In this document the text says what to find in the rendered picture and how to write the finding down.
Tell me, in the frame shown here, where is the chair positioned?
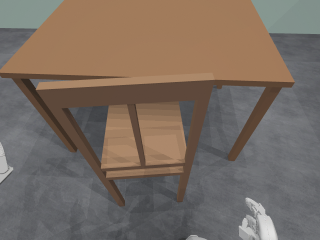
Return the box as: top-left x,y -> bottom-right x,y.
36,72 -> 215,207

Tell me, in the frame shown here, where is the robot right hand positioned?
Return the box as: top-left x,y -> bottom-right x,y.
238,197 -> 278,240

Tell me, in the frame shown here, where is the robot left hand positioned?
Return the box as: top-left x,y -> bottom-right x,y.
0,142 -> 13,185

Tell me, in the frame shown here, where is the table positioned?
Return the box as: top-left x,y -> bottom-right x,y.
0,0 -> 295,161

